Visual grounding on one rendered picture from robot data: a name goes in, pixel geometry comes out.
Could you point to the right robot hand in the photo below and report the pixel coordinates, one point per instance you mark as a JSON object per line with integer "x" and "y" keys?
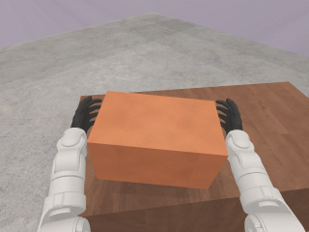
{"x": 232, "y": 119}

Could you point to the right robot forearm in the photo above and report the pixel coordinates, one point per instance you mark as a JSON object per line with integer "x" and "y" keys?
{"x": 257, "y": 194}

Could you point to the robot right upper arm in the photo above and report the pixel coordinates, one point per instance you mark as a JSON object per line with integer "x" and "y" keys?
{"x": 272, "y": 222}

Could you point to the carton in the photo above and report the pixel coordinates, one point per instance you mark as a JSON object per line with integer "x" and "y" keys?
{"x": 157, "y": 140}

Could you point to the left robot forearm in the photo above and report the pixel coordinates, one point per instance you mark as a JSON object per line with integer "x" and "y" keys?
{"x": 66, "y": 198}

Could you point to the left robot hand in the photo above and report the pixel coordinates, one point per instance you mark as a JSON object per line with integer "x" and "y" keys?
{"x": 82, "y": 116}

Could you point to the robot left upper arm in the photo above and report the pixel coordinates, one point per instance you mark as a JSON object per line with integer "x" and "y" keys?
{"x": 73, "y": 224}

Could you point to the pedestal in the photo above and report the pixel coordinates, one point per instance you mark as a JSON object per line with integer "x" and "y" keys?
{"x": 275, "y": 116}

